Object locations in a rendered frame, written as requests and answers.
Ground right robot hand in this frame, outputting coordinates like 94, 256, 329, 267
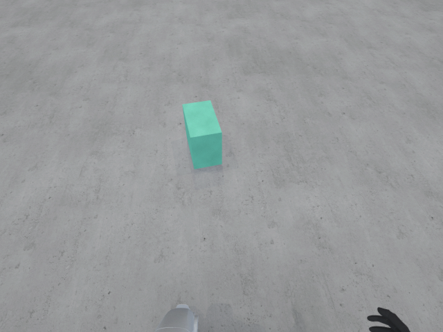
367, 307, 410, 332

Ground carton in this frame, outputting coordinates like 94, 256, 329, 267
182, 100, 222, 169

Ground robot left thigh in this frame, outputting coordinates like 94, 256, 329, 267
155, 308, 198, 332

